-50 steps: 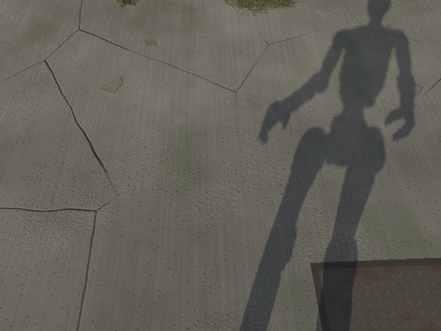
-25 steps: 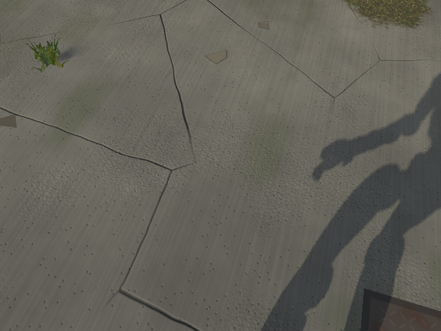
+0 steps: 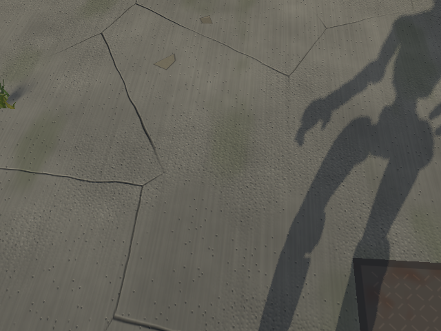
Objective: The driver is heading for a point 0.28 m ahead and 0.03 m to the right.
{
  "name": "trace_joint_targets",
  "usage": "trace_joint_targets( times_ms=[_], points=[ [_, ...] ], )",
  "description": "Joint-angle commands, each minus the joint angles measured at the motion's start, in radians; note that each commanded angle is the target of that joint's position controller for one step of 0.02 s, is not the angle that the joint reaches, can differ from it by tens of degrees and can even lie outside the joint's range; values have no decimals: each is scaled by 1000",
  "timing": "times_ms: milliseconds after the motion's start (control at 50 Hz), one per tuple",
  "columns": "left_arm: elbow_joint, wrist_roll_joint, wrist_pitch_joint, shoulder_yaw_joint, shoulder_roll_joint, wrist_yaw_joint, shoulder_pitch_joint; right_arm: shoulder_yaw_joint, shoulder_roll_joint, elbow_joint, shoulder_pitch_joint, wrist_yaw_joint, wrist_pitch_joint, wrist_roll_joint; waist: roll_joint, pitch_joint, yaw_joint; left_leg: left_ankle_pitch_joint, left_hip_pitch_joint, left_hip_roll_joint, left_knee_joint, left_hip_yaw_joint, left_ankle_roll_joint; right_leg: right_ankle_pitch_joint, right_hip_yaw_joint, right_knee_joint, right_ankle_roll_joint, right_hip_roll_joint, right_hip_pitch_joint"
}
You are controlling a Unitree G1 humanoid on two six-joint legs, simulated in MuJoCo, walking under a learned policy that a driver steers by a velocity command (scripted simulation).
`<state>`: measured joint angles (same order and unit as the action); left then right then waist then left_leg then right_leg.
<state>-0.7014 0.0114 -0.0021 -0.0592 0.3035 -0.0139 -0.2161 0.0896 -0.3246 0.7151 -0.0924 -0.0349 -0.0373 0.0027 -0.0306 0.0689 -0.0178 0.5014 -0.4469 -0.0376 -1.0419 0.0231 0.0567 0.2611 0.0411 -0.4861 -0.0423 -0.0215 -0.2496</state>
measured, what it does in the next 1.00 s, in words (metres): walks ahead, turning right: left foot, then right foot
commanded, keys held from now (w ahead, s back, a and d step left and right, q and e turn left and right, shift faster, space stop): e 0.10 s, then w+e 0.26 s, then no key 0.64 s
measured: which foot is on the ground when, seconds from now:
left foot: up 0.00-0.24, down 0.26-0.66, up 0.68-0.94, down 0.96-1.00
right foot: down 0.00-0.26, up 0.28-0.64, down 0.66-1.00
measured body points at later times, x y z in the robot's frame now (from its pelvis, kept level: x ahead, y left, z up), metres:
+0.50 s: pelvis +0.07 +0.02 +0.00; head +0.10 +0.03 +0.45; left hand +0.32 +0.23 -0.09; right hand +0.03 -0.27 -0.10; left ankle +0.03 +0.15 -0.74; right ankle +0.10 -0.15 -0.67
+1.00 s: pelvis +0.16 -0.04 -0.01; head +0.17 -0.04 +0.44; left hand +0.38 +0.14 -0.12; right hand +0.18 -0.33 -0.12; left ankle +0.21 +0.09 -0.74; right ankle +0.17 -0.16 -0.74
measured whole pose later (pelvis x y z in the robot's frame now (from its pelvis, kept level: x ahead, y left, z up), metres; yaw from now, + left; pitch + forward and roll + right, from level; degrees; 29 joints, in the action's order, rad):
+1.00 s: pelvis +0.16 -0.04 -0.01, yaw -18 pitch -1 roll -1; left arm -0.76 -0.02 0.01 -0.02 0.23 0.01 -0.13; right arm 0.02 -0.26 0.80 -0.21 -0.03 -0.03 0.02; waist -0.01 0.04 0.00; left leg 0.28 -0.26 0.06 -0.57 0.03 0.04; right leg 0.21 -0.02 -0.51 -0.03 -0.04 -0.29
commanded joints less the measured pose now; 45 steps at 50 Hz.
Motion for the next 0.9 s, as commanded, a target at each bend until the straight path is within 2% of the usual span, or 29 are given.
trace_joint_targets(
  times_ms=[20,100,120,160,200,220,240,260,280,300,320,340,360,400,460,520,580,600,620,640,660,680,700,720,740,760,800,840,900],
  points=[
    [80,7,-1,-48,170,-16,38,9,-45,-74,23,3,20,-6,135,-155,11,-68,-114,16,42,38,39,-615,256,105,-193,224,227],
    [93,6,-21,-60,198,-22,40,4,-40,-78,36,8,27,-9,162,-156,-9,-109,-16,1,236,40,48,-493,286,96,-187,207,167],
    [94,8,-24,-62,201,-21,35,5,-47,-78,27,12,30,-12,170,-168,-13,-120,20,-3,278,36,42,-347,305,114,-187,199,140],
    [98,12,-25,-59,195,-16,39,9,-63,-83,27,24,41,-23,201,-138,-20,-127,78,-13,361,25,22,35,361,162,-183,178,55],
    [100,11,-21,-53,188,-10,56,16,-72,-83,2,35,62,-31,224,-95,4,-146,155,-18,476,14,-8,251,414,175,-168,160,-23],
    [104,12,-20,-47,179,-10,74,19,-68,-69,-40,38,75,-34,212,-86,36,-213,238,-17,579,4,-26,303,420,154,-147,137,-69],
    [108,10,-16,-39,153,-11,75,27,-77,-53,-90,36,87,-33,183,-90,63,-247,345,7,654,15,-48,335,406,104,-112,100,-133],
    [116,3,-11,-20,93,-11,75,40,-123,-36,-192,28,95,-20,69,-136,95,-144,510,168,709,179,-98,395,321,-104,-52,35,-267],
    [163,13,1,-9,48,-11,89,54,-215,-19,-270,32,101,13,-152,-117,92,153,550,382,834,553,-223,392,146,-377,-7,-98,-489],
    [181,19,16,-25,117,-12,105,50,-205,-28,-214,41,118,32,-158,-27,65,267,438,458,888,684,-300,321,171,-529,6,-7,-562],
    [161,19,18,-43,170,-8,90,32,-136,-41,-154,34,125,12,-129,27,43,261,415,411,888,576,-282,235,155,-586,14,26,-588],
    [135,11,16,-49,172,-5,60,22,-103,-48,-127,26,125,-4,-116,27,33,184,425,354,885,467,-242,171,133,-611,31,39,-584],
    [130,7,20,-49,161,-1,58,17,-90,-47,-124,19,123,-9,-108,19,38,94,438,323,887,384,-215,108,119,-624,44,53,-590],
    [139,5,30,-35,104,10,93,5,-70,-31,-165,12,127,4,-71,33,61,-216,399,278,887,232,-213,7,100,-636,66,58,-553],
    [159,-1,35,-17,53,18,115,6,-85,-12,-186,11,117,6,-79,-7,63,-626,395,252,846,82,-237,-35,45,-504,105,51,-480],
    [174,-6,33,5,8,33,164,11,-118,8,-191,12,95,-13,-97,-35,75,-754,356,229,807,-8,-226,-87,-31,-287,108,58,-327],
    [178,1,34,-5,41,46,181,17,-153,34,-231,17,83,-26,-114,-59,78,-812,373,260,749,7,-214,-111,-63,-157,71,29,-215],
    [174,1,36,-12,55,48,161,18,-156,37,-222,18,82,-32,-115,-71,58,-841,387,268,713,15,-203,-120,-60,-102,46,20,-173],
    [155,-3,38,-23,70,46,102,15,-152,37,-204,18,83,-39,-101,-101,16,-890,391,255,646,6,-182,-186,-68,-10,16,0,-81],
    [128,-11,40,-38,102,38,25,6,-127,46,-220,19,88,-38,-65,-148,-22,-919,363,215,533,-25,-150,-300,-73,73,-17,-14,65],
    [116,-22,38,-51,162,23,-64,-12,-88,35,-243,21,99,-11,14,-243,-49,-710,237,163,372,-64,-92,-644,45,33,-59,107,287],
    [123,-50,28,-44,206,9,-88,-53,9,18,-340,32,106,33,264,-387,0,64,-29,60,62,-62,-13,-1034,372,-40,-253,400,567],
    [102,-34,22,-25,124,17,-103,-39,-50,53,-348,35,93,4,230,-493,-27,193,0,63,-49,66,10,-842,459,35,-330,435,479],
    [105,-21,24,-14,92,25,-35,-22,-105,36,-272,33,76,-23,176,-351,-25,167,-46,94,-98,60,16,-689,360,75,-289,367,374],
    [97,-15,28,-7,68,27,29,-25,-88,30,-221,25,62,-23,144,-256,-8,130,-80,112,-75,48,13,-577,295,97,-242,313,287],
    [96,-13,31,0,57,30,80,-25,-79,35,-208,13,46,-11,118,-195,11,94,-54,128,-17,50,20,-511,248,124,-211,284,184],
    [89,-28,30,-10,78,30,149,-28,-57,45,-236,0,21,-2,152,-148,58,17,94,113,118,22,34,-429,163,171,-183,226,2],
    [76,-34,30,-9,67,26,163,-37,-29,54,-251,-8,13,4,168,-160,60,-31,171,102,231,7,36,-380,134,177,-190,212,-32],
    [50,-29,26,-3,58,20,170,-39,-28,57,-227,-5,11,5,160,-164,54,-207,261,93,401,-4,14,-182,137,177,-175,207,-63]
  ],
)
